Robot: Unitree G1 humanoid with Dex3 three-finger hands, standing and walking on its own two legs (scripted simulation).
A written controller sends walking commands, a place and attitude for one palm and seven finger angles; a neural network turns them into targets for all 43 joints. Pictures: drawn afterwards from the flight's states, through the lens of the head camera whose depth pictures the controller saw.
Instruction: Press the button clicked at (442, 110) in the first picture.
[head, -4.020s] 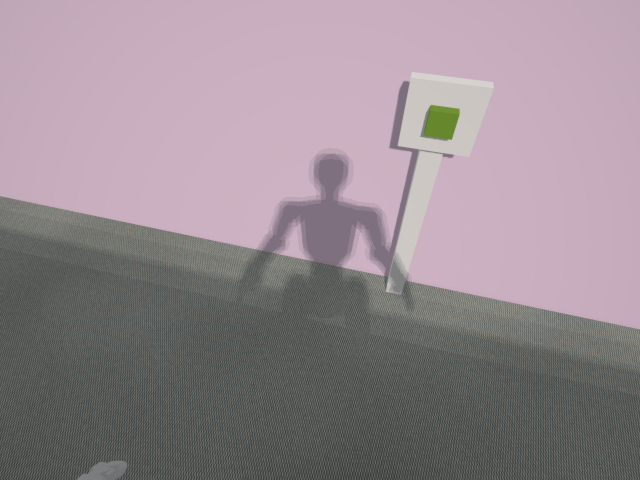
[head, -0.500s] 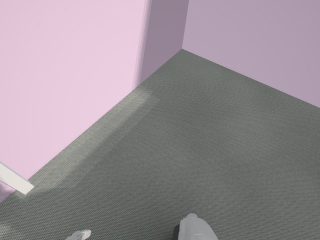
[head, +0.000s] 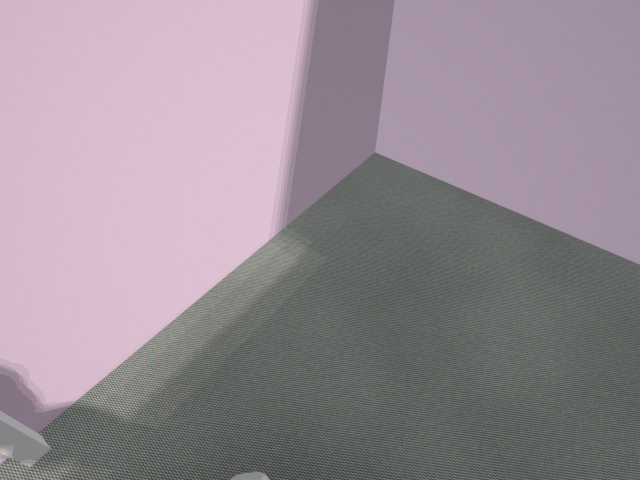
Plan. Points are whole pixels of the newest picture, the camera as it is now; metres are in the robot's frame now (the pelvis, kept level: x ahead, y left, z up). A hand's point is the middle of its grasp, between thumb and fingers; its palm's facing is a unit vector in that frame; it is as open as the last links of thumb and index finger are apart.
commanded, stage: turn to face it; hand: left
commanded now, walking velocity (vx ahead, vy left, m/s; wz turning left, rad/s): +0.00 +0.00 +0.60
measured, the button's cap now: out of the picture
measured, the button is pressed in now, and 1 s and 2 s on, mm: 0 0 0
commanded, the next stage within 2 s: take the last steps up to it in 1.50 s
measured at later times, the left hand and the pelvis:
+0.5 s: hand out of the picture +0.04 +0.26 -0.16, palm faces +0.32 -0.91 -0.26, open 7.4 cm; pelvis +0.03 +0.03 +0.00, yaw +15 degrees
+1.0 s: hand out of the picture -0.04 +0.22 -0.18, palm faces +0.57 -0.79 -0.23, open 7.4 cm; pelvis +0.02 +0.02 -0.01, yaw +35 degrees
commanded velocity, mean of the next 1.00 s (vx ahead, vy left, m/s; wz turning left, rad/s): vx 0.00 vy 0.00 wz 0.59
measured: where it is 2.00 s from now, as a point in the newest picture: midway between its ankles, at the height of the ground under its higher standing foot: outside the picture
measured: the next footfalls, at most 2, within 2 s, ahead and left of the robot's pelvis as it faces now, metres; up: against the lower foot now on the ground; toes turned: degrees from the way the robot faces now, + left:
left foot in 0.22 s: +0.05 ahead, +0.14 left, +0.00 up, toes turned +15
right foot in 0.64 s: +0.12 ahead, -0.11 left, +0.00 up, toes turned +17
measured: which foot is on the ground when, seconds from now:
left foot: up 0.00-0.20, down 0.22-0.64, up 0.66-1.00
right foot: down 0.00-0.22, up 0.24-0.62, down 0.64-1.00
